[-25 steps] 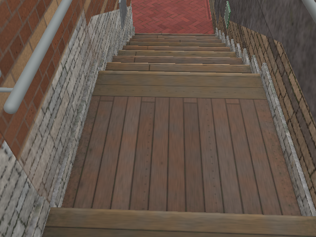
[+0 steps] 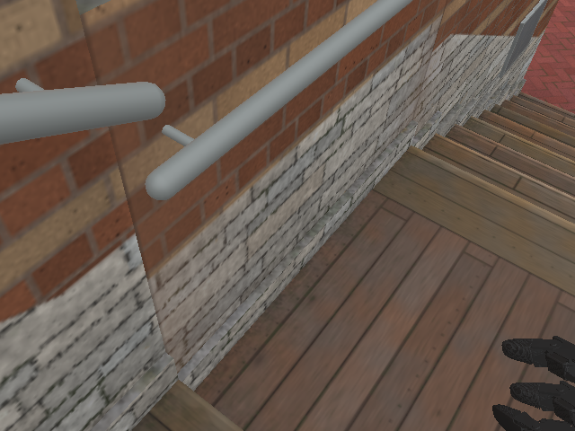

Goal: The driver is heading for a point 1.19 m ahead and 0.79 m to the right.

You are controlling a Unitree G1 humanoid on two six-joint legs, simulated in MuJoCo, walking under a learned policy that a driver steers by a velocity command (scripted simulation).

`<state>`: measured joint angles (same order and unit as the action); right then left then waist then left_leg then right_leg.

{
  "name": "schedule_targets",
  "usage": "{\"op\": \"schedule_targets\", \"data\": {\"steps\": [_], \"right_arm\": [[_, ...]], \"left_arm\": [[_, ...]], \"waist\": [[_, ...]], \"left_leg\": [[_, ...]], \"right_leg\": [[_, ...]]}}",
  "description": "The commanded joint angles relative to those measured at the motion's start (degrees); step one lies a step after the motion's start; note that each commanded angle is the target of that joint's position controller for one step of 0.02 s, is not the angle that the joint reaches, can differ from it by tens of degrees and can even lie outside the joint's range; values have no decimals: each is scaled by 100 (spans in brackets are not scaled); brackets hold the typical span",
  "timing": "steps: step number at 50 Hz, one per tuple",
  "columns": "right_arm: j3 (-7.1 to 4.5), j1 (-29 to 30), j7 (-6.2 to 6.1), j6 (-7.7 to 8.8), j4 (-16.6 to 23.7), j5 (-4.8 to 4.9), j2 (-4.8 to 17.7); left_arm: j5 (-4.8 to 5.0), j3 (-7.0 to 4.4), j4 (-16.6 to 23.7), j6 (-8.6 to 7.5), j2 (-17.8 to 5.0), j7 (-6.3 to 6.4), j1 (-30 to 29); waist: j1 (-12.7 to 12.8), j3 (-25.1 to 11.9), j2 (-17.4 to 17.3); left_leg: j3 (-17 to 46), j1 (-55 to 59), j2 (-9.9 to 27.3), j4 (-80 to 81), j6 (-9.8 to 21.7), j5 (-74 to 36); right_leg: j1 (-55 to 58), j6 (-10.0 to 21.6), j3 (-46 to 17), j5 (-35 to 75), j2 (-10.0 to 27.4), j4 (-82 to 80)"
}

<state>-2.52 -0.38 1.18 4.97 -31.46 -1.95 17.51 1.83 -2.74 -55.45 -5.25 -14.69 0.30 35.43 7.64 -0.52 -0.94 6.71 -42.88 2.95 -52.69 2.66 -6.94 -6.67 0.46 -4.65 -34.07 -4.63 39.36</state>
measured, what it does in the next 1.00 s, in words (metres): goes down, turning right: left foot 0.15 m lower, then right foot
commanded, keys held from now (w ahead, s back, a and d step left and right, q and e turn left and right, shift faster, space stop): e+shift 1.00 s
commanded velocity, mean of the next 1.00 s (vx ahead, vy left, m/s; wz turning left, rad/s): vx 0.10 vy -0.01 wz -0.77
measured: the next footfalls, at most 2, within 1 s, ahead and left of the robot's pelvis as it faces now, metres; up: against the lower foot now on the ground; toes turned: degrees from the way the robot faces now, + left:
left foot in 0.10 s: +0.24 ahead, +0.12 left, -0.15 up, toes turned -2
right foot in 0.50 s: +0.23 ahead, -0.16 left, -0.15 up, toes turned -22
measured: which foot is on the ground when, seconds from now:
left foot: up 0.00-0.08, down 0.10-0.54, up 0.56-1.00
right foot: down 0.00-0.10, up 0.12-0.48, down 0.50-1.00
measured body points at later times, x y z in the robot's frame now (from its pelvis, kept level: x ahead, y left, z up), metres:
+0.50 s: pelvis +0.19 -0.04 -0.14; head +0.21 -0.05 +0.31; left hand +0.48 +0.15 -0.19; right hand +0.19 -0.36 -0.24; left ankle +0.20 +0.12 -0.84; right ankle +0.19 -0.15 -0.83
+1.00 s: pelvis +0.26 -0.07 -0.12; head +0.25 -0.12 +0.33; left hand +0.59 -0.04 -0.17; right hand +0.19 -0.38 -0.22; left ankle +0.37 +0.06 -0.74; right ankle +0.19 -0.15 -0.85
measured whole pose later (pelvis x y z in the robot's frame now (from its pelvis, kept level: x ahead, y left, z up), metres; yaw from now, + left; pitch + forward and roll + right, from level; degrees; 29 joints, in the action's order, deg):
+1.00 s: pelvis +0.26 -0.07 -0.12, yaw -50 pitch +4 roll +3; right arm -3.7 -4.7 -1.2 -1.8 -36.5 -0.8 15.4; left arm 2.6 -1.6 -31.2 4.9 -16.1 4.2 7.9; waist -0.3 -0.1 -2.1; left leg 8.1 -34.8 -7.4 -71.2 -4.9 16.1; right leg -21.1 1.7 -25.7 -17.8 -11.9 38.8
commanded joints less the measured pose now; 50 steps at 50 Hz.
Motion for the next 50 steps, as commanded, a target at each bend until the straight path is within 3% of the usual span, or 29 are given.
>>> {"op": "schedule_targets", "data": {"steps": [1, 2, 4, 5, 6, 7, 8, 10, 11, 12, 13, 15, 16, 18, 20, 23, 24, 25, 26, 27, 28, 29, 31, 34, 36, 40, 43, 48, 50], "right_arm": [[199, -47, 206, 151, 59, 10, -60], [149, 18, 195, 198, -28, 66, -23], [31, -602, 199, 244, -257, -47, 1], [-60, -1452, 206, 171, -392, -118, 207], [-92, -2696, 110, 107, -589, -344, 482], [-209, -3059, 296, 93, -741, -234, 990], [-221, -2817, 270, -60, -615, -122, 1031], [-89, -2259, -5, -170, -440, -92, 725], [-111, -1824, -145, -249, -496, -57, 878], [-92, -1138, -306, -388, -476, -60, 818], [40, -890, -366, -342, -330, -112, 439], [66, -548, -521, -342, -415, -46, 498], [32, -864, -635, -354, -504, -2, 531], [-26, -871, -672, -340, -661, -18, 673], [-97, -706, -557, -352, -474, -7, 866], [-230, -938, -457, -633, -464, 392, 678], [-349, -1191, -522, -696, -543, 297, 975], [-373, -1478, -547, -700, -538, 279, 908], [-330, -1755, -587, -673, -280, 172, 691], [-142, -1609, -514, -552, 132, -14, 326], [-254, -583, -522, -479, 95, 246, 751], [-321, 22, -580, -502, 257, 343, 877], [-410, -356, -676, -673, -27, 83, 833], [-436, -873, -589, -645, -410, -75, 670], [-401, -828, -461, -630, -411, 19, 595], [-235, -329, -340, -664, -149, -20, 130], [-246, -301, -339, -585, -107, -75, 244], [-248, 79, -220, -532, 77, 99, 334], [-142, 366, -173, -546, 192, 179, 45]], "left_arm": [[112, 99, 814, 77, -262, 126, -953], [33, 88, 521, 204, -232, 182, -309], [119, 53, 215, 346, -331, 130, 33], [72, 51, 185, 386, -482, 50, 30], [259, 102, 186, 513, -298, 98, -3], [199, 170, 657, 405, -188, 3, 557], [86, 103, 937, 387, -546, -12, 189], [-47, -49, 1496, 498, -721, 96, -902], [-86, -23, 1782, 702, -596, 174, -1108], [-93, 54, 2062, 885, -377, 233, -1229], [-104, -72, 1889, 1052, -617, 248, -1207], [-218, 22, 2321, 1080, -130, 267, -1542], [-238, 26, 2511, 966, -104, 216, -2126], [-112, 48, 2553, 876, 68, 175, -2002], [-98, -127, 2467, 895, -349, 183, -1914], [19, -139, 2932, 1020, -324, 6, -2553], [63, -137, 2891, 942, -341, -160, -2603], [33, -335, 2742, 841, -760, -222, -2361], [-61, -605, 2557, 703, -1658, -219, -1853], [-186, -711, 2675, 596, -2342, -337, -2040], [-379, -612, 2685, 485, -1891, -454, -1674], [-387, -535, 2575, 448, -1791, -410, -1610], [91, -324, 2591, 640, -1312, -123, -2241], [-64, -305, 2852, 787, -1349, 113, -3072], [-161, -230, 2827, 754, -1185, 198, -3044], [-37, -97, 2655, 891, -950, 377, -2754], [12, -118, 2693, 932, -1069, 446, -2686], [15, -118, 2812, 928, -989, 436, -2738], [156, -163, 2804, 1001, -912, 391, -2547]], "waist": [[-308, 199, 93], [-42, 247, -32], [-337, 48, 108], [-818, -344, -22], [-1510, -1085, 77], [-1202, -2368, -1143], [-1314, -2654, -987], [-1186, -2194, -295], [-790, -1716, -489], [-305, -1448, -869], [-318, -607, -189], [-107, -76, -603], [-383, -190, -166], [-231, -678, -847], [-151, -968, -1028], [-438, -23, -1450], [-432, 48, -1146], [-451, -136, -576], [-505, -20, 1597], [-731, -966, 2795], [29, -1397, 1511], [8, -1009, 896], [-633, -262, 687], [-1139, -514, 345], [-1105, -854, 101], [-793, -952, 412], [-728, -903, 695], [-664, -784, 785], [-593, -675, 1090]], "left_leg": [[-231, 1774, -211, 3062, -170, -1901], [-282, 2350, -207, 3894, -334, -3061], [-265, 3749, -121, 4171, -444, -3282], [-132, 5075, 457, 3468, -254, -3866], [368, 6902, 1285, 2088, -330, -6990], [1505, 8017, 2780, 747, 897, -7990], [1694, 7827, 2853, 778, 1164, -8428], [1136, 6167, 2609, 1655, 1437, -5490], [1363, 5243, 2873, 1991, 1759, -4715], [1119, 4012, 3018, 2603, 1603, -1738], [258, 2577, 2402, 3052, 1227, -1210], [-354, 1867, 2080, 2965, 812, -773], [-550, 2084, 1837, 2808, 631, -911], [-1164, 2162, 1655, 2498, 496, -1481], [-1405, 1957, 1889, 2133, 405, -1038], [-1541, 2535, 1877, 2064, -6, 291], [-1672, 2667, 1852, 1736, -94, 161], [-1891, 2578, 1590, 709, -211, -131], [-1859, 648, 1004, -1526, -684, 2774], [-901, -1195, 27, -3238, -885, 5095], [-12, -1453, -146, -3474, -803, 5065], [194, -1400, -225, -3153, -651, 4751], [367, -1426, -141, -2718, -581, 3509], [49, -195, -356, -2623, -676, 2321], [-26, 176, -420, -2780, -692, 1562], [96, -198, -750, -3011, -721, 1469], [268, -482, -893, -3139, -694, 1902], [397, -50, -941, -2324, -742, 2255], [272, 225, -956, -890, -787, 2566]], "right_leg": [[-620, 862, -1176, 2464, 322, 355], [-531, 692, -1062, 1577, 142, 926], [-807, 358, -968, 1755, 62, 2153], [-1705, 172, -929, 614, 50, 3137], [-3230, -182, -869, -1839, -476, 5065], [-4218, -395, -1480, -2021, -195, 6950], [-4659, -626, -1510, -1893, -57, 7414], [-4927, -745, -974, -562, 98, 7384], [-5052, -834, -645, -47, 176, 7598], [-4917, -819, -577, 175, 614, 6794], [-3918, -791, -340, 1017, 593, 5925], [-3463, -886, -190, 2235, 856, 3753], [-3236, -783, -91, 3148, 816, 2899], [-2125, -746, 369, 3383, 544, 2254], [-1239, -730, 764, 3964, 333, 2978], [-1885, -152, 636, 1452, 564, 845], [-1435, 49, 955, 1415, 381, 223], [-728, 224, 1013, 1764, 119, -390], [596, 834, -814, 5908, 781, -597], [1496, 2001, -3423, 7728, 2013, -697], [1408, 2421, -4049, 6874, 2385, -1526], [797, 2233, -4055, 5406, 2144, -1555], [-6, 1585, -2948, 4539, 1774, -1396], [-1188, 1245, -2214, 4814, 1150, -1345], [-1305, 1277, -1996, 5732, 1058, -898], [-599, 1317, -2484, 6433, 1007, -577], [-60, 1344, -2985, 6152, 1008, -546], [143, 1398, -3609, 6446, 971, -318], [420, 1156, -3590, 6343, 754, -378]]}}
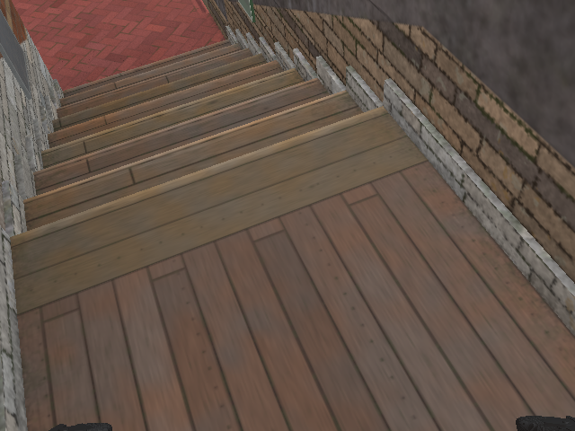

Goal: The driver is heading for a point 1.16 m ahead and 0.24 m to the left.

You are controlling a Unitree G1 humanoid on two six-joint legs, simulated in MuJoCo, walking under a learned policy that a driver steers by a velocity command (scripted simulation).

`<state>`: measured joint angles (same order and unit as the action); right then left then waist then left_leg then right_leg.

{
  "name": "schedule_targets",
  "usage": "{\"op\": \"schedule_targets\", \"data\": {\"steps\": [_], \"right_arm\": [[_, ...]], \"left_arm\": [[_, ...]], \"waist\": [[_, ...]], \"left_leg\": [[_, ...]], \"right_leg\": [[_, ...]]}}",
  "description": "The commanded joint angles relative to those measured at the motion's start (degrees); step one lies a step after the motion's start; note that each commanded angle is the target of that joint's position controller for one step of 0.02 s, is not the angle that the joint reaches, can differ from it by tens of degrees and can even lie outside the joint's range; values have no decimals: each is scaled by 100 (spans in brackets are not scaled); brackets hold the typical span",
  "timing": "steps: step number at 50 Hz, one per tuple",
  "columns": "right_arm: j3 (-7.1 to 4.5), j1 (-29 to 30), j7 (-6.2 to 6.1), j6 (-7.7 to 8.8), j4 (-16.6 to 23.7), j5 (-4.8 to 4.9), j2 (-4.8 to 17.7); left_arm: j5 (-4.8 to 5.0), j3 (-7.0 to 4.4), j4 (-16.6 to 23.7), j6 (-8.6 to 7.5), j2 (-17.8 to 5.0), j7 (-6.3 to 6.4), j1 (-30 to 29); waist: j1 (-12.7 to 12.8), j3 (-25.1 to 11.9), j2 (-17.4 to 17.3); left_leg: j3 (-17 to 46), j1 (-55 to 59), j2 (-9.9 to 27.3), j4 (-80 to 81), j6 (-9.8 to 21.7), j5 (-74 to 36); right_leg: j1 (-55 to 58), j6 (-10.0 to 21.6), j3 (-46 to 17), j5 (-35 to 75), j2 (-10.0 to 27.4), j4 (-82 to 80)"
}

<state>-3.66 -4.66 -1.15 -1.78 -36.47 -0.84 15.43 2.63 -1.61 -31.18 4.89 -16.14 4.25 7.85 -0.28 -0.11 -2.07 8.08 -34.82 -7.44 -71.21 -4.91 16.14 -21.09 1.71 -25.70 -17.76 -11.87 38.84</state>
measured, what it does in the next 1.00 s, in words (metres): goes down, turning left: left foot, then right foot 0.15 m lower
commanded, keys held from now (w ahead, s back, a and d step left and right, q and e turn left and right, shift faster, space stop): shift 0.06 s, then w+shift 0.26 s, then w+q+shift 0.46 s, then q+shift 0.22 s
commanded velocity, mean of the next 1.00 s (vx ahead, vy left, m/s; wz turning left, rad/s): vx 0.63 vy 0.00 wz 0.22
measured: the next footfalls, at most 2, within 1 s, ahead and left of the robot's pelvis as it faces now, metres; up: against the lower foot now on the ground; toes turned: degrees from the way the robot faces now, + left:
left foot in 0.14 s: -0.01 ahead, +0.15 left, +0.00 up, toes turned -13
right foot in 0.68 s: +0.36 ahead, -0.22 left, -0.15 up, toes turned +8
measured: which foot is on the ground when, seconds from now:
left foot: up 0.00-0.12, down 0.14-0.70, up 0.72-1.00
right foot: down 0.00-0.14, up 0.16-0.66, down 0.68-1.00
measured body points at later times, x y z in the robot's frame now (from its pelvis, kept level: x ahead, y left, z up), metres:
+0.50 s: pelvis +0.12 +0.01 -0.02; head +0.14 +0.03 +0.43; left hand +0.40 +0.20 -0.07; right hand +0.00 -0.23 -0.13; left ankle -0.05 +0.16 -0.73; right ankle +0.25 -0.22 -0.68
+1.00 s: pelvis +0.49 -0.07 -0.17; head +0.53 -0.05 +0.27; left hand +0.37 +0.18 -0.31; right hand +0.79 -0.26 -0.23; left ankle +0.64 +0.03 -0.85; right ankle +0.32 -0.23 -0.87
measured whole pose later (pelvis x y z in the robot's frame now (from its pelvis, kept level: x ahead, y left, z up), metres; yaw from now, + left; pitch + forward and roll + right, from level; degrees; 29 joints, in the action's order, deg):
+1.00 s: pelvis +0.49 -0.07 -0.17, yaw +17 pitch +2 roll -3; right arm -5.1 -5.2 1.9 3.1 -34.1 0.6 19.1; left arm 0.4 -3.3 -54.2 -4.4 -15.5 3.2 25.1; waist 3.6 2.9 -2.1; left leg -4.4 -42.2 -0.7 -48.0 1.4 5.3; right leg 2.8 -1.5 10.5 -30.2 -0.7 31.6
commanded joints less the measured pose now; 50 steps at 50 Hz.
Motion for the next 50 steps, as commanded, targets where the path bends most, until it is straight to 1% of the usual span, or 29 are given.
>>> {"op": "schedule_targets", "data": {"steps": [1, 3, 5, 7, 8, 9, 10, 12, 14, 17, 18, 21, 23, 25, 26, 27, 31, 33, 34, 35, 36, 37, 38, 39, 41, 43, 45, 47, 50], "right_arm": [[-38, 623, 115, 152, 607, 95, 316], [-144, 33, 155, 221, 377, 30, 687], [-128, -95, 204, 193, 462, 165, 522], [-146, -1012, 277, 153, 143, 188, 221], [-174, -1707, 305, 192, -27, 84, 400], [-224, -1941, 283, 252, 160, -12, 800], [-426, -2036, 294, 431, 6, -70, 1227], [-328, -1331, 194, 515, 119, 120, 933], [-197, -1046, 46, 533, 90, 134, 892], [-128, -1611, 128, 578, -230, 103, 755], [-76, -1926, 108, 544, -294, 182, 669], [23, -2820, 23, 543, -785, 217, 363], [-25, -3046, -14, 605, -1005, 180, 605], [57, -3021, -37, 617, -1109, 297, 491], [40, -3058, -46, 634, -1189, 328, 536], [166, -3045, -32, 547, -1311, 368, 186], [-24, -2895, -66, 309, -1363, 378, 413], [-127, -2704, 9, 322, -1352, 299, 705], [-65, -2511, 73, 424, -1323, 239, 471], [132, -2814, 201, 610, -1334, 132, -285], [195, -3762, 177, 808, -1074, 390, -310], [213, -3203, 77, 941, -631, 696, -96], [118, -2145, -129, 837, -696, 664, 156], [46, -1896, -198, 754, -473, 597, 244], [21, -1765, -81, 552, -503, 219, 37], [1, -1354, 19, 521, -191, 310, -111], [64, -785, 144, 567, 244, 215, -224], [64, -1145, 309, 518, 247, 152, -219], [-259, -2238, 431, 360, 139, 77, 608]], "left_arm": [[39, -265, 434, 6, -722, -18, 157], [-136, -269, 705, -54, -780, -38, -390], [-3, -177, 638, -37, -596, -225, -307], [-68, -38, 428, -67, -215, -300, -31], [-130, 84, 383, -166, 261, -405, 269], [-110, 52, 487, -364, 128, -430, 490], [247, -183, 586, -573, -469, -362, 41], [259, -242, 587, -665, -829, -252, -910], [11, -199, 476, -661, -694, -338, -693], [-78, -92, 453, -787, -312, -414, -746], [-236, -33, 487, -836, -158, -467, -802], [-219, -27, 674, -1071, -159, -605, -1339], [-115, -154, 757, -1171, -322, -617, -1789], [-308, -153, 743, -1261, -332, -733, -2005], [-281, -165, 742, -1307, -252, -794, -2103], [-137, -81, 731, -1278, -65, -931, -2187], [131, -259, 353, -1309, -283, -848, -1395], [-35, -498, -184, -1325, -661, -735, 449], [-99, -580, -597, -1251, -835, -642, 2029], [-308, -485, -797, -1174, -904, -627, 2715], [-404, -544, -799, -1068, -1245, -640, 2637], [-381, -750, -1045, -1015, -1632, -700, 2710], [-460, -549, -1091, -984, -758, -653, 2296], [-487, -408, -1072, -1108, -613, -622, 1382], [-325, -255, -1477, -1256, 65, -559, 1058], [-309, -122, -1520, -1274, 272, -404, 481], [-305, -100, -1532, -1219, 73, -197, 113], [-253, -172, -1417, -1129, -416, -67, -71], [-134, -367, -1279, -1138, -1179, -11, -8]], "waist": [[179, -828, 1367], [-6, -1281, 1420], [-107, -1235, 1350], [-503, -1035, 538], [-532, -844, -551], [-318, -360, -1249], [-227, -93, -1568], [-289, 1004, -469], [-112, 1087, -332], [-256, 913, 43], [-388, 888, -10], [-732, 827, -286], [-892, 979, -289], [-999, 862, -252], [-1062, 809, -286], [-1006, 664, -314], [-698, 564, -326], [186, -339, -219], [937, -955, 166], [1028, -1545, 1592], [494, -2406, 3454], [627, -2917, 3348], [801, -1424, 787], [319, -654, 764], [-76, 246, 630], [-296, 706, 967], [-347, 906, 1133], [-559, 418, 934], [-1212, -558, 867]], "left_leg": [[107, -174, 93, 1290, -19, 337], [46, 1174, 227, 959, 18, -202], [-485, 2182, 164, 2744, 42, 483], [-518, 4005, 166, 4337, 196, 80], [541, 5104, 1073, 4276, 720, 208], [1706, 4796, 2133, 4239, 1237, -1609], [3468, 4070, 2758, 5330, 2029, 714], [3221, 3013, 2664, 6008, 2240, 3117], [2452, 2448, 2281, 6056, 1986, 2387], [1551, 2408, 1859, 5894, 1864, 1216], [1423, 2453, 1714, 5735, 1883, 921], [1477, 2978, 1692, 5221, 1828, 385], [1475, 3048, 1763, 5039, 1757, 452], [1255, 2690, 1501, 4788, 1743, 521], [1262, 2452, 1479, 4733, 1726, 499], [906, 2132, 1105, 4513, 1633, 565], [1418, 2936, 1204, 3362, 1359, -301], [1170, 2361, 893, 1252, 1122, -741], [1212, 694, 727, -425, 967, 470], [1203, -1582, 459, -2848, 1005, 2918], [1169, -2251, 710, -3814, 924, 2701], [541, -2560, 951, -3734, 792, 1484], [19, -2553, 1035, -3620, 707, 827], [-73, -2269, 1291, -3005, 682, -92], [258, -2149, 1594, -2469, 688, 37], [-124, -1272, 1550, -464, 536, -176], [-602, -672, 1289, 1027, 346, -717], [-1156, 532, 884, 2087, 398, -1343], [-1361, 2848, 221, 2566, 941, -1400]], "right_leg": [[1871, 968, -1415, 4930, 1425, -353], [1257, 1073, -1487, 5451, 1484, -239], [807, 851, -1068, 3239, 940, -664], [-438, 488, -742, -276, 236, -1], [-1984, 128, -173, -2098, -574, 1598], [-3142, 80, -12, -2698, -531, 2609], [-3634, 121, 295, -2128, 118, 2874], [-3845, 125, 661, -463, 884, 2760], [-3242, 16, 911, 668, 1180, 2861], [-3098, 7, 1939, 1572, 1480, 2835], [-3108, -104, 2093, 1845, 1550, 2673], [-3360, -131, 1869, 2780, 1723, 1639], [-3444, -147, 1915, 3301, 1644, 706], [-2520, -216, 1889, 3976, 1534, -105], [-1950, -241, 1956, 4063, 1415, -248], [-1129, -292, 2073, 3845, 1260, -940], [-73, -185, 1671, 2936, 1515, -1916], [2130, -108, 1876, 3090, 1731, -1901], [4349, -76, 1523, 2526, 2141, -1030], [6186, -466, 1695, 4211, 2409, 1277], [6404, -333, 636, 5671, 3209, 946], [6013, 516, -1348, 1603, 3924, -963], [4525, 513, -1097, -119, 3452, -2088], [3280, 674, -762, 668, 3641, -2219], [2325, 481, 437, 3973, 3243, -1283], [986, 70, 1956, 4397, 2703, -1971], [407, 63, 2565, 4838, 2485, -2170], [288, -30, 3051, 5559, 2442, -1798], [247, -212, 3193, 7285, 2480, 119]]}}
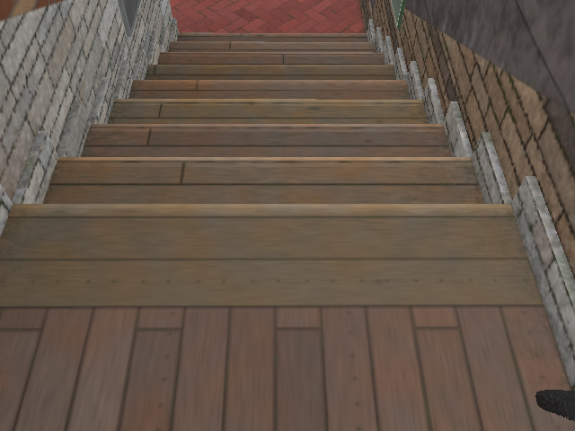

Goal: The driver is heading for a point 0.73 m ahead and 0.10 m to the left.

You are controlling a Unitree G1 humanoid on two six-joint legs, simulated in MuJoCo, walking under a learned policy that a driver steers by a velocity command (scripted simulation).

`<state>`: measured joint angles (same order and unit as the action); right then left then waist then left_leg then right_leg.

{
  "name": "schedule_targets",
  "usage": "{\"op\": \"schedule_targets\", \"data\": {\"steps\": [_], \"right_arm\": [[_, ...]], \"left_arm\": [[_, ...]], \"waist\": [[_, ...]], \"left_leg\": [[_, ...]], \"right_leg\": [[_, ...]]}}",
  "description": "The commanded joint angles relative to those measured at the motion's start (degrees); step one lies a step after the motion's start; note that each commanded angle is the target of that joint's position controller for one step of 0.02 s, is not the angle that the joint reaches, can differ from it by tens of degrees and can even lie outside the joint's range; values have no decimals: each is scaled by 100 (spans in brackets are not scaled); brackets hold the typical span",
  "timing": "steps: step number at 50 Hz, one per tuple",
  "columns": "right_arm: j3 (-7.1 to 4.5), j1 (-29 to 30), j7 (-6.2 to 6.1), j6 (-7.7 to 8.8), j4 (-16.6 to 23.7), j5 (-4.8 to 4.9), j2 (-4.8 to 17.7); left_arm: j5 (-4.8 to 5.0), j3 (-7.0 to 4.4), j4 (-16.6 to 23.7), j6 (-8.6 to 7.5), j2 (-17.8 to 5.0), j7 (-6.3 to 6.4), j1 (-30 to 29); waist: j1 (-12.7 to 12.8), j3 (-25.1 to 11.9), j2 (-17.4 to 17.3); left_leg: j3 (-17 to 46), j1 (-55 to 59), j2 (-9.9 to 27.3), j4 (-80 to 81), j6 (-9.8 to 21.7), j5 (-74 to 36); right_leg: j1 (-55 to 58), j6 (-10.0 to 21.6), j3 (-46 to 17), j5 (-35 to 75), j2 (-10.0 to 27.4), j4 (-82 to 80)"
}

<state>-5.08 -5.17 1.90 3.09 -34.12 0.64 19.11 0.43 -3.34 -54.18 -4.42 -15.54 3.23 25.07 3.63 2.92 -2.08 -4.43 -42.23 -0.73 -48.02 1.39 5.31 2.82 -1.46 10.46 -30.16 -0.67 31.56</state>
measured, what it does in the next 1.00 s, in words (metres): walks ahead, turning left: left foot, then right foot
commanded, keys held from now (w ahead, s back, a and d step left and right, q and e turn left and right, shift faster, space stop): q+shift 0.38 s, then shift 0.58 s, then w+shift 0.02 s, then w+e+shift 0.02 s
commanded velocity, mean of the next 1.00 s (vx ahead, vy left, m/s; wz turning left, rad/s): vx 0.10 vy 0.00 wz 0.58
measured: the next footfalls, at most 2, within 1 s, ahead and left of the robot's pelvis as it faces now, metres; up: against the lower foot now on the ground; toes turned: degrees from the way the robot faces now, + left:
left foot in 0.04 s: +0.22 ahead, +0.03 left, +0.00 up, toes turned +2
right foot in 0.52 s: +0.40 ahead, -0.09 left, +0.00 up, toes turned +40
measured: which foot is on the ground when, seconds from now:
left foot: up 0.00-0.02, down 0.04-0.50, up 0.52-0.88, down 0.90-1.00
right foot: down 0.00-0.00, up 0.02-0.50, down 0.52-1.00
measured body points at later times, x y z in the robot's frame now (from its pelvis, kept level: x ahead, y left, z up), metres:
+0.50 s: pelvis +0.23 -0.04 +0.03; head +0.25 -0.01 +0.48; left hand +0.30 +0.29 -0.06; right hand +0.49 -0.26 -0.05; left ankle +0.18 +0.03 -0.71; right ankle +0.38 -0.11 -0.70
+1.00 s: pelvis +0.26 -0.02 +0.03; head +0.27 +0.00 +0.48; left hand +0.19 +0.23 -0.11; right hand +0.50 -0.17 -0.08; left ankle +0.16 +0.06 -0.71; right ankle +0.37 -0.11 -0.70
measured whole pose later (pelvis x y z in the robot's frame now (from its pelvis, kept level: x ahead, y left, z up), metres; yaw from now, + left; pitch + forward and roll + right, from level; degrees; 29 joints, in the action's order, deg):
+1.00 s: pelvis +0.26 -0.02 +0.03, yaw +35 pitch -1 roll -1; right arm -2.2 -14.2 -2.3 -2.1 -41.0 -0.6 13.1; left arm 0.1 -1.7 -47.7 -1.7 -12.9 0.5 13.4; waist 2.0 3.3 0.5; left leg 5.1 -9.4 -0.3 -30.5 -0.1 20.1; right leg -15.7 -1.0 -4.7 -13.4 -1.9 28.5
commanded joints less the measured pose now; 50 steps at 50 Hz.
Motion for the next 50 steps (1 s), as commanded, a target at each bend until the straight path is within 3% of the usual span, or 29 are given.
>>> {"op": "schedule_targets", "data": {"steps": [1, 2, 3, 4, 5, 6, 8, 11, 13, 15, 16, 17, 20, 24, 25, 26, 27, 28, 29, 31, 34, 37, 41, 44, 45, 46, 47, 49, 50], "right_arm": [[-304, -3204, 75, -201, -349, -127, 645], [-277, -3164, -57, -253, -499, -40, 805], [-119, -2079, -137, -157, 147, -267, 1154], [-112, -1968, -79, -130, 449, -386, 1042], [-160, -1396, -52, -94, 542, -294, 1120], [-145, -974, -36, -76, 636, -60, 973], [-99, -469, -85, -145, 699, 40, 854], [-146, -590, -197, -173, 546, 54, 931], [-143, -742, -378, -274, 453, 175, 869], [-180, -908, -537, -463, 329, 266, 1032], [-159, -953, -580, -536, 261, 240, 1008], [-150, -806, -597, -555, 367, 226, 969], [-91, -875, -610, -655, 230, 163, 678], [-37, -503, -633, -534, 385, 103, 470], [6, -593, -613, -518, 362, 141, 300], [120, -1244, -554, -508, 243, 44, -111], [41, -1605, -599, -519, 206, 31, 193], [-90, -1839, -608, -525, 288, -34, 721], [-187, -1547, -646, -583, 93, -19, 1096], [-118, -1127, -673, -725, 3, 56, 781], [53, -1016, -494, -684, 30, 85, 224], [149, -842, -459, -606, 27, 40, -37], [137, -712, -529, -524, -73, 52, 49], [123, -1083, -547, -522, -350, -40, -5], [108, -1120, -549, -517, -327, -90, 114], [61, -1098, -556, -523, -260, -135, 405], [12, -1236, -476, -516, -445, -124, 422], [154, -1059, -384, -412, -431, -208, -133], [64, -1280, -404, -359, -449, -121, 115]], "left_arm": [[153, -215, 1184, -245, -1295, 23, -2048], [39, -79, 1192, -276, -735, -114, -1827], [-200, 110, 1437, -283, -256, -238, -766], [-131, 48, 1530, -286, -839, -322, -629], [-24, 37, 1711, -191, -958, -303, -884], [-89, 3, 1704, -89, -963, -232, -1081], [-142, -22, 1537, 140, -997, -195, -1072], [-262, -57, 1633, 184, -759, -119, -1478], [-198, -28, 1819, 248, -584, -121, -1965], [-91, -31, 1966, 279, -523, -140, -2414], [-140, -33, 1977, 273, -448, -126, -2534], [-58, -61, 1981, 288, -507, -104, -2637], [-153, -91, 1980, 201, -483, -147, -2760], [-41, -187, 1738, 128, -561, -302, -2313], [-16, -170, 1650, 110, -481, -285, -2189], [-107, -153, 1625, 107, -651, -264, -2112], [-303, -151, 1652, 171, -744, -233, -1876], [-276, -234, 1600, 186, -967, -216, -1759], [-152, -193, 1711, 214, -791, -214, -2051], [-99, -85, 1716, 394, -517, -176, -2018], [-83, -39, 1513, 483, -453, -161, -1851], [-37, -6, 1381, 449, -364, -174, -1750], [-58, -95, 1226, 429, -714, -165, -1433], [62, -27, 1092, 376, -529, -165, -1221], [36, -19, 1047, 315, -508, -192, -1092], [-94, 4, 1124, 222, -413, -240, -1062], [-91, 24, 1098, 169, -238, -258, -1028], [-89, 94, 912, 145, -92, -295, -1271], [53, 88, 879, 170, -90, -292, -1343]], "waist": [[-2229, -1142, 560], [-2007, -641, -1066], [-799, -1208, -2058], [-1005, -2413, -1223], [-666, -2001, -291], [-396, -1311, 460], [2, -711, 694], [-105, -737, 386], [-307, -1127, 260], [-397, -1296, -1], [-418, -1278, -119], [-439, -1102, -306], [-502, -959, -788], [-189, -745, -638], [-149, -715, -342], [-467, -1083, 762], [-555, -1040, 1412], [-698, -1268, 1523], [-581, -966, 1003], [-382, -755, 594], [-355, -669, 860], [-301, -547, 1167], [-164, -343, 1329], [-346, -223, 1086], [-347, -282, 903], [-202, -433, 309], [-199, -659, -459], [-292, -568, -394], [-458, -320, -657]], "left_leg": [[166, 5102, -425, 743, 640, -877], [912, 5615, -66, 1616, 1028, -2434], [3561, 5846, 1385, 1320, 2023, -5847], [4457, 6174, 1924, 1923, 2598, -5349], [4554, 5363, 1688, 2358, 2470, -3348], [4247, 4495, 1332, 2624, 2138, -2197], [3750, 3177, 896, 3005, 1641, -1606], [2900, 2542, 403, 2666, 1491, -3526], [2817, 2977, 221, 2408, 1196, -3938], [3104, 3319, 142, 2371, 758, -3186], [3167, 3337, 51, 2422, 620, -2634], [3221, 3280, 15, 2426, 537, -2300], [3322, 3188, -74, 2338, 536, -1804], [3870, 2871, 85, 1838, 549, -989], [3646, 2756, -148, 1424, 378, -179], [3036, 2352, -708, 238, 136, 2194], [2535, 1603, -1293, -749, -182, 3886], [2401, 1393, -1040, -1665, -437, 3639], [2236, 1390, -746, -2054, -581, 3137], [2008, 1398, -656, -2376, -610, 2548], [1515, 1839, -543, -1899, -711, 2136], [1240, 2048, -73, -463, -745, 1962], [881, 2724, 55, 1020, -659, 1947], [722, 3515, -54, 2442, -408, 917], [945, 3767, 132, 2530, -269, 554], [1241, 4030, 483, 2210, -45, -376], [1307, 3658, 520, 2198, 170, 33], [1480, 3046, 519, 2668, 231, 1633], [1707, 3201, 589, 2992, 387, 3245]], "right_leg": [[-2921, -31, -440, 7563, 1125, 2471], [-3935, -258, -330, 673, -1, 4813], [-4723, -326, -1129, -980, -516, 6529], [-4649, -199, -2119, -740, -448, 6448], [-4577, -73, -2107, -273, -381, 5840], [-4543, -84, -2001, 23, -172, 5230], [-3917, -158, -2073, 430, 50, 4167], [-3508, -308, -1824, 918, -44, 3210], [-3567, -432, -1878, 1517, -275, 2429], [-3604, -466, -2002, 2018, -508, 1861], [-3543, -446, -2012, 2114, -582, 1781], [-3580, -436, -2044, 2211, -622, 1525], [-3093, -332, -2020, 2332, -611, 825], [-1788, -261, -2127, 2702, -281, -336], [-1328, -54, -2088, 3391, -62, -953], [-396, 389, -2890, 5390, 932, -787], [-93, 1220, -3957, 7367, 1892, -573], [-430, 1817, -5077, 6377, 2629, -943], [-795, 1704, -4624, 5096, 2245, -967], [-1162, 1297, -3745, 3510, 1592, -1163], [-1358, 1056, -2859, 2584, 877, -1481], [-1064, 1070, -2763, 2109, 787, -1570], [-1387, 1167, -2846, 1838, 944, -1535], [-1787, 959, -2761, 2027, 833, -1386], [-1915, 746, -2673, 2205, 769, -1271], [-2131, 559, -2342, 2403, 534, -1008], [-1819, 324, -1597, 1948, 31, -802], [-1352, 60, -1254, 1365, -237, -432], [-1930, 118, -996, 385, -491, 116]]}}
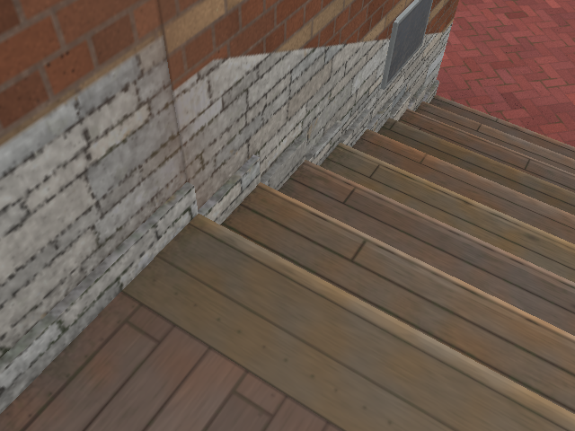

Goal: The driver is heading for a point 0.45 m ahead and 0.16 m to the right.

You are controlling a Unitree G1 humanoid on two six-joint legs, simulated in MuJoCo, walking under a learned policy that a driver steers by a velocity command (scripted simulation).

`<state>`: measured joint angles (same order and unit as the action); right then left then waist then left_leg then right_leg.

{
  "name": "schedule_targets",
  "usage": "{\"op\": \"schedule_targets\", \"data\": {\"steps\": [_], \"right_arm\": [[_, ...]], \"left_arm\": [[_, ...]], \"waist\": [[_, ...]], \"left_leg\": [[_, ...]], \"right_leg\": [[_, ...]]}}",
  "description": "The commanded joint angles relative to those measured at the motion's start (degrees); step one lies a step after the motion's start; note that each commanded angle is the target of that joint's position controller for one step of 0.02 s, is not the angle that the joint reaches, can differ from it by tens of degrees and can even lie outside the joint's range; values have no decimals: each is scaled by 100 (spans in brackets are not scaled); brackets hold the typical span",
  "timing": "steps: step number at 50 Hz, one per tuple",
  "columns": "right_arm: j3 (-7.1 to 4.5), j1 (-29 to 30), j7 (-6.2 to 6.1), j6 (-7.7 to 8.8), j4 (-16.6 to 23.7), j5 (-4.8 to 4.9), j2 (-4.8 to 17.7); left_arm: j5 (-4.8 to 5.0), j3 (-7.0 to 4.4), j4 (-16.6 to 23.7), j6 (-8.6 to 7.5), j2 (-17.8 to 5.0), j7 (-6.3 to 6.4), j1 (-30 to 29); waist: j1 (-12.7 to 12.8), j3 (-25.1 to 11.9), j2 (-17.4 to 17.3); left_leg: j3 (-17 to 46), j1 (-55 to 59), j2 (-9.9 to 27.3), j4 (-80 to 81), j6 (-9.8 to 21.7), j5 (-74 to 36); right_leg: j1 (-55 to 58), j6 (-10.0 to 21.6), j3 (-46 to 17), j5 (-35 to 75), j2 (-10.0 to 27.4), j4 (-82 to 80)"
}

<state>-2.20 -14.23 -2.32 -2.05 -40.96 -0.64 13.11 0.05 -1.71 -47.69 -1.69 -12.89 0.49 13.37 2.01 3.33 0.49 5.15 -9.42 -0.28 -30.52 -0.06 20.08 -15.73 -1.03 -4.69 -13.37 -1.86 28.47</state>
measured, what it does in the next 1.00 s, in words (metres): walks ahead, turning right: right foot, then left foot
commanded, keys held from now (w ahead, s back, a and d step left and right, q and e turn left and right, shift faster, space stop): w+e+shift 0.50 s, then shift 0.50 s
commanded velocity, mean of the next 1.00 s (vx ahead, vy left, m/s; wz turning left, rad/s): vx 0.51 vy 0.00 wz -0.47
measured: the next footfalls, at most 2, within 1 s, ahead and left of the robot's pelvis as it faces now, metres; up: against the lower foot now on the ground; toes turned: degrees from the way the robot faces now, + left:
right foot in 0.44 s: +0.33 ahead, -0.24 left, +0.00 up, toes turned -21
left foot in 0.88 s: +0.64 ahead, -0.29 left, +0.00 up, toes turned -35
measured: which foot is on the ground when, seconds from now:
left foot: down 0.00-0.46, up 0.48-0.86, down 0.88-1.00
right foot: down 0.00-0.00, up 0.02-0.42, down 0.44-0.90, up 0.92-1.00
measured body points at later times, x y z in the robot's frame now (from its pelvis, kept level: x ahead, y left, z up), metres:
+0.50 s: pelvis +0.22 -0.13 -0.04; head +0.25 -0.16 +0.40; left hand +0.49 +0.06 -0.12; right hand +0.15 -0.40 -0.18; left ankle +0.02 +0.12 -0.64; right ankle +0.29 -0.23 -0.74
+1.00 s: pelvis +0.46 -0.28 -0.02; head +0.48 -0.31 +0.43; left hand +0.72 -0.12 -0.13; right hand +0.42 -0.56 -0.14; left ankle +0.61 -0.27 -0.74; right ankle +0.33 -0.32 -0.63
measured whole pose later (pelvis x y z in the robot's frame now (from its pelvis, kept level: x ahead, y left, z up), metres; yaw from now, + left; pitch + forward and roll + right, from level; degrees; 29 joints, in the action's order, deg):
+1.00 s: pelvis +0.46 -0.28 -0.02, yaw -34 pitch -1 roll +2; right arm -1.5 -13.4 0.8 5.4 -40.4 -1.5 14.0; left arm 1.2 -3.3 -43.6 2.2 -16.6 2.9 12.5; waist -3.1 4.0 0.7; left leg -2.4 -25.4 -4.9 -34.6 3.8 8.1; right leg -24.2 -1.9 -9.9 -33.8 -8.8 78.2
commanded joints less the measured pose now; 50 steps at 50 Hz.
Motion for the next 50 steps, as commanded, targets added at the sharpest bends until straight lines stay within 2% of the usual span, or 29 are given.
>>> {"op": "schedule_targets", "data": {"steps": [1, 3, 5, 9, 14, 16, 18, 19, 21, 22, 23, 24, 25, 26, 27, 29, 32, 33, 35, 39, 41, 43, 44, 45, 46, 47, 48, 49, 50], "right_arm": [[-319, -693, 36, 267, 229, 110, 1022], [-406, -1066, 6, 656, 49, 168, 1192], [-354, -1001, 26, 819, -40, 142, 869], [-388, -549, 184, 849, 26, 105, 906], [-425, -878, 194, 796, -328, 167, 1097], [-413, -926, 192, 749, -397, 122, 1129], [-407, -636, 214, 726, -326, 125, 1297], [-414, -538, 227, 716, -277, 97, 1397], [-438, -338, 219, 602, -243, 104, 1611], [-415, -296, 181, 638, -130, 151, 1656], [-170, -760, 193, 755, 123, 16, 680], [-25, -792, 162, 1016, 453, 190, 562], [-184, 187, 118, 1185, 739, 323, 1257], [-189, 230, 103, 1265, 735, 425, 1213], [-160, 178, 46, 1286, 638, 318, 1097], [-222, -318, 81, 1129, 397, 121, 1073], [-224, 24, 135, 899, 377, 22, 914], [-186, 130, 135, 871, 482, 34, 789], [-131, 441, 175, 862, 488, 13, 650], [-111, 1116, 368, 890, 649, -69, 517], [-142, 888, 459, 927, 588, -34, 601], [-307, -702, 493, 1007, 55, -61, 879], [-319, -1032, 411, 1035, 106, -8, 1024], [-317, -1329, 341, 1088, 29, -136, 1204], [-92, -873, 310, 997, 192, -234, 745], [5, -738, 338, 917, 369, -141, 560], [-61, -287, 337, 828, 390, -133, 726], [-23, 74, 292, 730, 558, -16, 660], [41, 329, 221, 660, 606, -53, 632]], "left_arm": [[252, -102, 382, -163, -414, -27, -470], [441, -146, 702, -285, -656, -34, -1206], [372, -134, 527, -372, -622, -65, -814], [180, -132, 477, -285, -583, -241, -625], [104, -29, 1001, -239, -462, -322, -1411], [198, -17, 1148, -193, -481, -377, -1606], [227, -38, 1252, -151, -607, -443, -1502], [250, -101, 1276, -124, -741, -442, -1312], [335, -372, 998, 0, -1208, -403, 270], [339, -634, 616, 106, -1722, -324, 1568], [405, -731, 384, 149, -2270, -250, 1923], [277, -577, 808, -5, -2119, -299, 1523], [167, -449, 911, -136, -1611, -323, 1223], [59, -458, 832, -203, -1633, -349, 1196], [0, -429, 879, -257, -1575, -345, 829], [-133, -395, 1084, -268, -1373, -254, 161], [34, -340, 964, -220, -1063, -91, 277], [27, -374, 874, -189, -1247, -8, 448], [6, -288, 798, -129, -915, 165, 529], [-20, -267, 544, 128, -928, 367, 979], [-95, -285, 533, 183, -976, 407, 871], [-172, -374, 734, 211, -1191, 433, 93], [-40, -361, 955, 213, -1210, 430, -368], [-51, -380, 961, 203, -1124, 415, -258], [-93, -245, 662, 244, -519, 296, 1161], [33, -294, 438, 222, -872, 203, 1328], [342, -331, 577, 278, -979, 181, 1145], [224, -303, 657, 390, -1053, 230, 582], [116, -323, 692, 523, -1005, 269, 410]], "waist": [[-534, 157, -1241], [-797, 1151, -1338], [-613, 821, -1122], [-536, 231, -766], [-835, 711, -673], [-776, 902, -478], [-492, 815, -531], [-284, 529, -751], [767, -577, -1077], [1403, -1266, -632], [839, -1421, 1739], [464, -2567, 2045], [662, -1597, 916], [399, -1054, 463], [63, -662, -131], [-479, -513, 77], [-428, -325, 64], [-425, -268, 318], [-284, -243, 462], [30, -565, 414], [-128, -566, 541], [-951, -1108, 650], [-1246, -720, 230], [-1417, -948, -1071], [-543, -1669, -2024], [-561, -1561, -1117], [-232, -1315, -903], [-303, -740, 14], [-120, -578, 185]], "left_leg": [[1633, 122, 1097, 1889, 836, 3004], [2923, 786, 2272, 2660, 1416, 2646], [2064, 1928, 2090, 2354, 1176, 1262], [374, 1742, 1550, 2503, 795, -473], [-706, 1230, 1585, 2894, 710, -762], [-972, 1457, 1703, 2868, 646, -944], [-1436, 1466, 1723, 2558, 544, -2392], [-1605, 1454, 1684, 2143, 523, -4288], [-1873, 1202, 1595, -10, 438, -7230], [-1757, 59, 1357, -1712, 243, -6755], [-1528, -2114, 401, -4259, -168, -458], [20, -2859, -281, -5532, -24, 1104], [432, -3245, -32, -5388, 185, 409], [310, -3346, 118, -5211, 241, 257], [284, -2994, 367, -4782, 239, 6], [246, -2158, 658, -4346, 15, -258], [-279, -2121, 702, -3493, -168, -651], [-408, -2170, 555, -3107, -240, -922], [-687, -1974, 249, -2075, -296, -2068], [-861, -1502, -257, -687, -136, -3878], [-895, -1187, -410, -643, -37, -3441], [-829, 354, -558, -1675, 118, -3047], [-883, -139, -405, -16, 152, -2821], [-187, 803, 381, 575, 754, -4856], [1902, 1955, 1890, -104, 1901, -7122], [2075, 1188, 1821, 66, 1917, -7599], [2737, 835, 2246, 405, 2341, -4890], [2593, -380, 1991, 967, 2184, -3326], [2309, -1068, 1793, 1181, 1963, -2191]], "right_leg": [[-1018, 150, 561, -1660, -390, 1054], [-3155, 501, -265, -1461, 285, 2457], [-4029, 663, -683, -857, 494, 2737], [-3503, 203, -170, 471, 608, 2799], [-3057, 171, 488, 1164, 789, 1799], [-3123, 359, 655, 1083, 776, 1551], [-2661, 614, 919, 809, 660, 1440], [-2053, 773, 1191, 586, 390, 1593], [50, 1033, 1581, 91, -264, 1895], [2170, 1203, 1185, 178, -391, 1727], [3692, 1782, -1191, -1528, 648, 784], [3911, 2535, -4539, -3899, 1626, -1023], [3145, 2045, -4614, -3378, 1664, -1643], [2605, 1957, -4256, -2265, 1724, -1644], [1783, 1802, -3515, -641, 1562, -1456], [664, 1583, -2155, 2295, 1157, -1029], [294, 1170, -947, 4525, 674, -1145], [208, 1117, -693, 5367, 643, -1048], [68, 776, -73, 5383, 211, -896], [417, 274, -43, 4829, 192, -528], [383, 303, -98, 4832, 377, -219], [-202, 349, -285, 6317, 748, 741], [295, 102, -228, 5690, 408, 1589], [-61, -310, -135, 2653, -218, 4069], [-1383, -587, -648, -3053, -921, 5679], [-1297, -329, -1445, -2997, -755, 5973], [-2079, -269, -1290, -2658, -588, 6299], [-1805, -128, -874, -2238, -323, 5747], [-1495, -96, -761, -1878, -98, 5318]]}}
